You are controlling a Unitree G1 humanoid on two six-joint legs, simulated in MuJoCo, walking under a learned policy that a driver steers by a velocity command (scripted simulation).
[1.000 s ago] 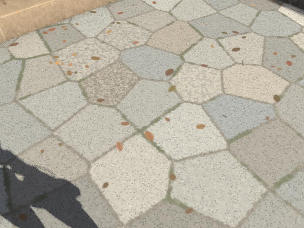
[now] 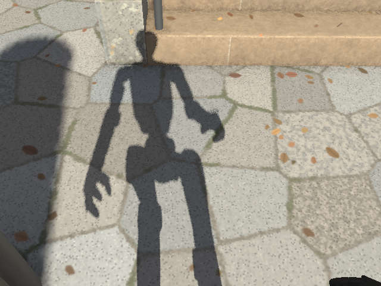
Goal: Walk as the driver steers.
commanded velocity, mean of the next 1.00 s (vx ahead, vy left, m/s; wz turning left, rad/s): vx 1.00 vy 0.00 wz -0.42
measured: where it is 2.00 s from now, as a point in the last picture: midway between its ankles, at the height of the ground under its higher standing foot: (299, 131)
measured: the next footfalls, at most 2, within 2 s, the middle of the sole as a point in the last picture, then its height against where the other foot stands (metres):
left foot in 0.16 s outside the picture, level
right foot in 0.58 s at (253, 242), level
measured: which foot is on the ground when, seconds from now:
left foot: up 0.00-0.14, down 0.16-0.58, up 0.60-1.00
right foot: down 0.00-0.16, up 0.18-0.56, down 0.58-1.00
